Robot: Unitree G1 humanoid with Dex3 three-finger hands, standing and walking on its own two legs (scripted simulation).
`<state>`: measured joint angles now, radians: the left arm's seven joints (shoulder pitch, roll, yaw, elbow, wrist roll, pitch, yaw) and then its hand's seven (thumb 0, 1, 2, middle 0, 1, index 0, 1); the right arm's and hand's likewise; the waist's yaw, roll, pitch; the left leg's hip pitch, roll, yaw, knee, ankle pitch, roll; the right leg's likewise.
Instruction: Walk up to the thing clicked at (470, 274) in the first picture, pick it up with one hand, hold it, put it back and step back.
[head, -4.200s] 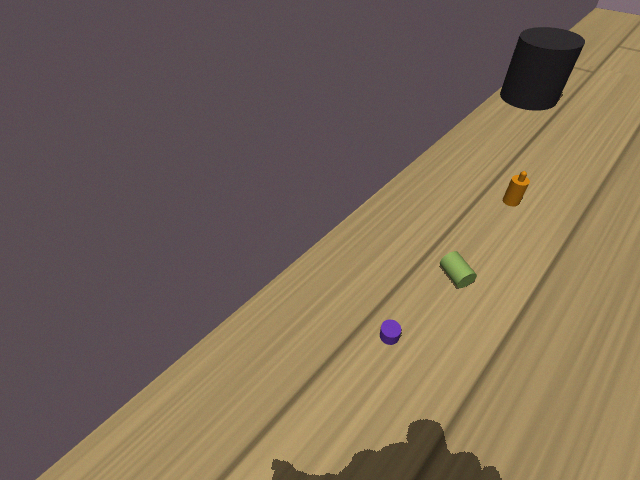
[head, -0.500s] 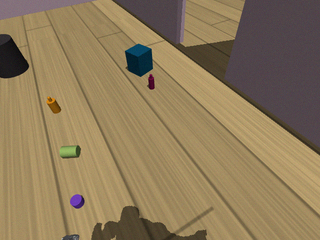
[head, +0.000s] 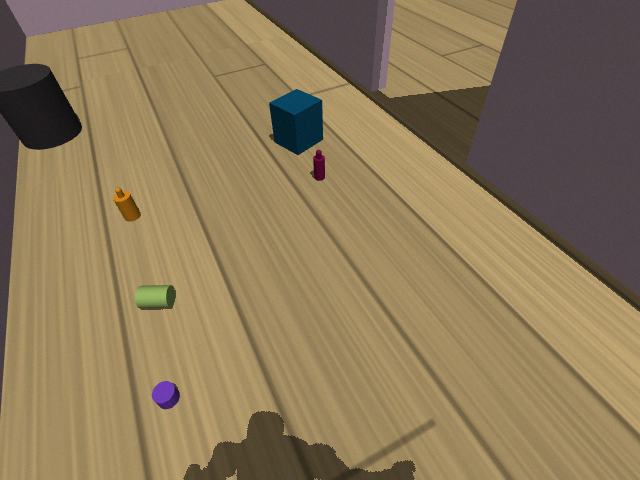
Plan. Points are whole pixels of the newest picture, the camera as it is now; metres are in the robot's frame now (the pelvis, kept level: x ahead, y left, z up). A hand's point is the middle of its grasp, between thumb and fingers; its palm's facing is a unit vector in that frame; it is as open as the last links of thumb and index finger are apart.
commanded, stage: stand
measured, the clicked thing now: (155, 296) +0.86 +0.71 -0.74
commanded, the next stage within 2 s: walk up in 1.94 s
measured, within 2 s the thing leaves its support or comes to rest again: neither
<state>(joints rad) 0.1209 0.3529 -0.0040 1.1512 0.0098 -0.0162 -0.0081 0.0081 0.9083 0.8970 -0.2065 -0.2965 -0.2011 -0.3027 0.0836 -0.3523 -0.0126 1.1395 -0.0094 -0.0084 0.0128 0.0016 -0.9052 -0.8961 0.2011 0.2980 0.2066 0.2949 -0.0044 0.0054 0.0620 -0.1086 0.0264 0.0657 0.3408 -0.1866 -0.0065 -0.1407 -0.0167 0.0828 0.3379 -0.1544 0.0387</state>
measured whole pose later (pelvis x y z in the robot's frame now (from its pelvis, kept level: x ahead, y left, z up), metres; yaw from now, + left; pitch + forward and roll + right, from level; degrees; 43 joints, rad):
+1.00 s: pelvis +0.01 +0.00 +0.00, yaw +2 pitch -2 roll +0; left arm 0.11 0.35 -0.01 1.13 0.01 -0.01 -0.01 0.01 0.91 0.90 -0.21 -0.30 -0.20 -0.30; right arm 0.10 -0.36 -0.01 1.13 -0.01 -0.01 0.01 0.00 -0.91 -0.90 0.20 0.30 0.21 0.29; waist -0.01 0.01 0.05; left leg -0.10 0.02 0.04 0.33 -0.20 -0.01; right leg -0.12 -0.03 0.05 0.32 -0.17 0.04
